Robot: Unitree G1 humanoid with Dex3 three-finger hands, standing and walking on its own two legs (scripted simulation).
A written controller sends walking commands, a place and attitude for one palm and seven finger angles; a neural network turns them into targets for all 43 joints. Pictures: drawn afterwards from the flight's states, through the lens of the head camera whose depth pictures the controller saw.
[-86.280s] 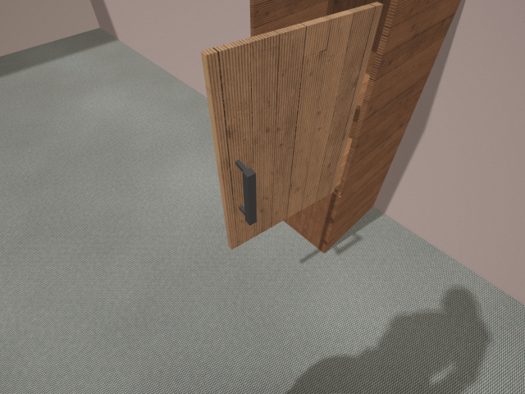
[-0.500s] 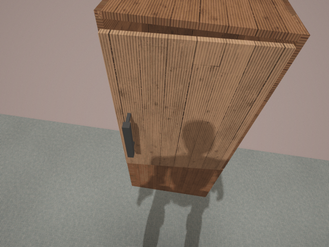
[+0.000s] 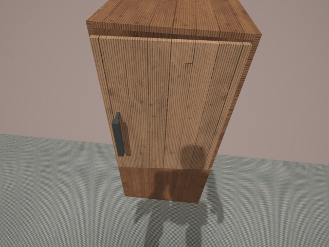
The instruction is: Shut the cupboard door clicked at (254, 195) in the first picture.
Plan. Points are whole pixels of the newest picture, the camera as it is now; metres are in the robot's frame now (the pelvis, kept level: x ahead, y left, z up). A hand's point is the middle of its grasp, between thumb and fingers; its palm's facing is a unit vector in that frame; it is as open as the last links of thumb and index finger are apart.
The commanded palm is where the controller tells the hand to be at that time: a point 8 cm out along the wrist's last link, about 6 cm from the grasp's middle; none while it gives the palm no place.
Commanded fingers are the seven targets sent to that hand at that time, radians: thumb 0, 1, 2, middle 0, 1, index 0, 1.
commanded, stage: come to a stop and stand still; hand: left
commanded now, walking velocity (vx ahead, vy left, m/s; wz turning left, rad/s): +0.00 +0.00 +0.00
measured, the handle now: (119, 135) +0.50 +0.19 -0.07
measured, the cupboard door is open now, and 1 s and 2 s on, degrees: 5 5 5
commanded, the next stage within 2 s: look again from close up in 0.58 s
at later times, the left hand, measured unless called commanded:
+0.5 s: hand out of the picture -0.06 +0.18 -0.16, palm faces +0.04 -0.98 -0.18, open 7.4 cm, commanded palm none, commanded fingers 0.00 0.90 0.90 -0.20 -0.30 -0.20 -0.30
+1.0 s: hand out of the picture -0.06 +0.15 -0.15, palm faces +0.03 -0.99 -0.15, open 7.4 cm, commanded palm none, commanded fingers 0.00 0.90 0.90 -0.20 -0.30 -0.20 -0.30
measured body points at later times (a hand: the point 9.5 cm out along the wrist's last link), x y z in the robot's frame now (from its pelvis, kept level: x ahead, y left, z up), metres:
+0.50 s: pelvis -0.06 +0.00 +0.02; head -0.07 +0.01 +0.47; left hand -0.06 +0.23 -0.14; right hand -0.06 -0.22 -0.13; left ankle -0.02 +0.10 -0.72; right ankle -0.03 -0.12 -0.72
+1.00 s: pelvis -0.04 +0.00 +0.02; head -0.04 +0.01 +0.47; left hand -0.06 +0.21 -0.14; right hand -0.05 -0.22 -0.13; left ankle -0.02 +0.10 -0.72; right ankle -0.03 -0.12 -0.72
